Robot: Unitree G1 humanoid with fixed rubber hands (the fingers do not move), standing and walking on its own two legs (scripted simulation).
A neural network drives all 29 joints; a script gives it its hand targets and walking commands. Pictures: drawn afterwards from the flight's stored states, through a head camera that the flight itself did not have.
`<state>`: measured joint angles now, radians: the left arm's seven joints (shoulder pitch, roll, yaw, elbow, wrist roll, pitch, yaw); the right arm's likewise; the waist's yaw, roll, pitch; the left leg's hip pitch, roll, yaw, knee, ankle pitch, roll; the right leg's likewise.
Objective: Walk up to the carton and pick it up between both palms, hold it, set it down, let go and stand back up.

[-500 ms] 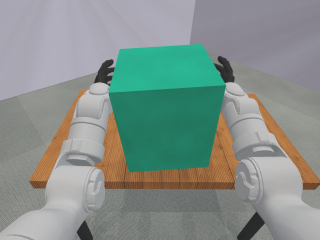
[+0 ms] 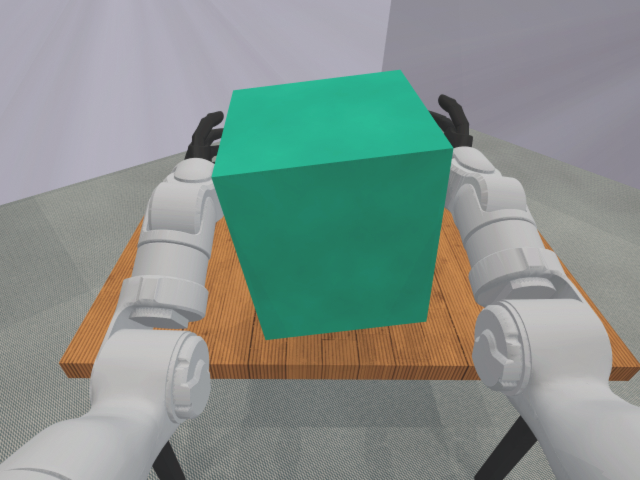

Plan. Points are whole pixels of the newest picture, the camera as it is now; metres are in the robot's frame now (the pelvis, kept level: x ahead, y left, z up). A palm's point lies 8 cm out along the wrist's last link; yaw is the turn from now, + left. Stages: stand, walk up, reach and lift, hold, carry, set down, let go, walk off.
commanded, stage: reach and lift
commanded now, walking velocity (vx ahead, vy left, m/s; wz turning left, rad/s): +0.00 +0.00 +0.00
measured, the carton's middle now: (331, 208) +0.39 +0.01 +0.20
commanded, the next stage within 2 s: hold in 0.06 s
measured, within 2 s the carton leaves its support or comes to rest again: neither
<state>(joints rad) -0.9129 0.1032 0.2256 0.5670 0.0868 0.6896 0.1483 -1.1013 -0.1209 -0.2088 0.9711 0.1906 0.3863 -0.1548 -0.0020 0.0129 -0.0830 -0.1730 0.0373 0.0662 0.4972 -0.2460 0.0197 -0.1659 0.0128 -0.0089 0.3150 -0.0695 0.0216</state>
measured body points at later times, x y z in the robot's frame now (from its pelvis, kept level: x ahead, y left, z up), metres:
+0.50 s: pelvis +0.00 +0.00 +0.00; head -0.09 +0.01 +0.44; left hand +0.38 +0.18 +0.26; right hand +0.41 -0.13 +0.29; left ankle +0.02 +0.09 -0.74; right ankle +0.07 -0.14 -0.74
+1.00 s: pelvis +0.00 +0.00 +0.00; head -0.09 +0.01 +0.44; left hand +0.38 +0.18 +0.27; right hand +0.40 -0.13 +0.30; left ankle +0.02 +0.09 -0.74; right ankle +0.07 -0.14 -0.74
